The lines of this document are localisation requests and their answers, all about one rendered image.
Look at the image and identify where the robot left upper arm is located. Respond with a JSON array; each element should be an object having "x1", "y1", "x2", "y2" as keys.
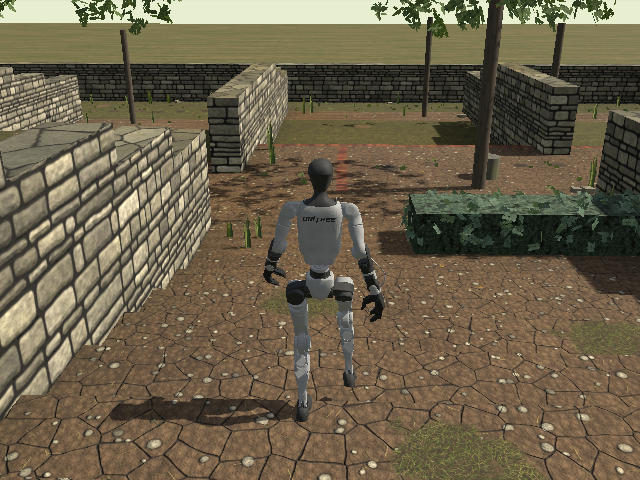
[{"x1": 271, "y1": 201, "x2": 300, "y2": 254}]

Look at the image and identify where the humanoid robot torso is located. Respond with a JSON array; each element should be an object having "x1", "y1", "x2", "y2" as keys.
[{"x1": 297, "y1": 197, "x2": 344, "y2": 300}]

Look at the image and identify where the robot right forearm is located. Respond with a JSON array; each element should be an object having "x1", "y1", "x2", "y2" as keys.
[{"x1": 358, "y1": 244, "x2": 381, "y2": 295}]

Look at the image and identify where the right robot hand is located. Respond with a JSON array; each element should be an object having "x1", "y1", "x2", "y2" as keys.
[{"x1": 361, "y1": 292, "x2": 385, "y2": 322}]

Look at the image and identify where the right robot foot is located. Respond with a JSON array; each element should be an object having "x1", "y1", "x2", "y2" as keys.
[{"x1": 343, "y1": 370, "x2": 357, "y2": 387}]

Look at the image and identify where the robot left forearm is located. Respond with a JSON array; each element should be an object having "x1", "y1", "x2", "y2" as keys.
[{"x1": 265, "y1": 238, "x2": 282, "y2": 271}]

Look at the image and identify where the robot right upper arm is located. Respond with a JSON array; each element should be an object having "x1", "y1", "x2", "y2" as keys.
[{"x1": 341, "y1": 202, "x2": 367, "y2": 260}]

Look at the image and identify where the left robot hand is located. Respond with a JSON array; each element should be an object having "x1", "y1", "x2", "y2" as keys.
[{"x1": 263, "y1": 267, "x2": 286, "y2": 285}]

